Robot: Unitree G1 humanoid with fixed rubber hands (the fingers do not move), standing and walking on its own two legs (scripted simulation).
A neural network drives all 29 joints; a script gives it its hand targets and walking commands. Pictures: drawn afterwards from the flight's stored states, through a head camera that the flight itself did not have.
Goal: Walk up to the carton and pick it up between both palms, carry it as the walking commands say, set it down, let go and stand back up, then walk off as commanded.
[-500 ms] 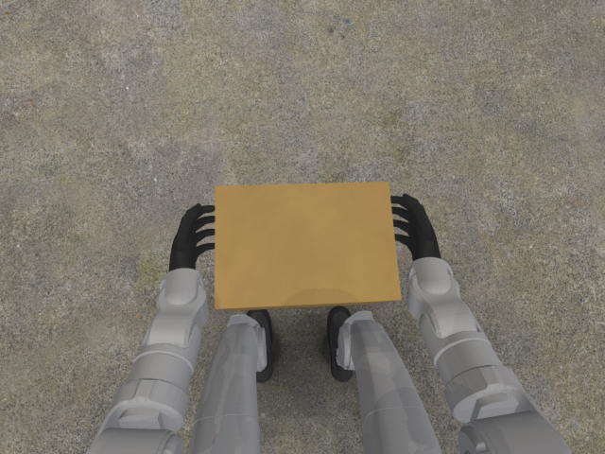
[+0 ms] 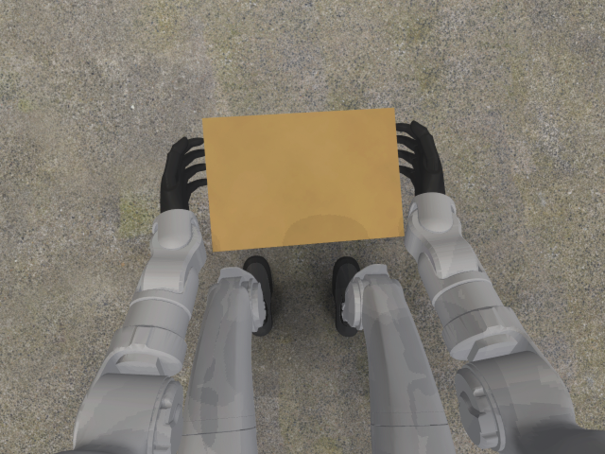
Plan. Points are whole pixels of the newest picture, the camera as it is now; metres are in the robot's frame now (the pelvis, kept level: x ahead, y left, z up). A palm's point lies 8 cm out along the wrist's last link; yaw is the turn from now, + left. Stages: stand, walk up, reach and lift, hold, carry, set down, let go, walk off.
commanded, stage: set down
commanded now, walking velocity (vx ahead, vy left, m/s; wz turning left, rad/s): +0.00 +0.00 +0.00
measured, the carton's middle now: (299, 189) +0.40 +0.01 -0.25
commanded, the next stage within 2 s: none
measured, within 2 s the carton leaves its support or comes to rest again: neither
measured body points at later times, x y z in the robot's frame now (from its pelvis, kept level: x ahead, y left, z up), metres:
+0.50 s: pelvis -0.02 +0.00 -0.07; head +0.31 +0.01 +0.23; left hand +0.42 +0.18 -0.26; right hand +0.44 -0.14 -0.24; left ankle +0.12 +0.11 -0.59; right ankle +0.11 -0.11 -0.59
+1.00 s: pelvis -0.05 +0.00 -0.14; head +0.32 +0.01 +0.10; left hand +0.44 +0.17 -0.35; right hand +0.45 -0.15 -0.34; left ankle +0.12 +0.12 -0.59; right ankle +0.11 -0.11 -0.59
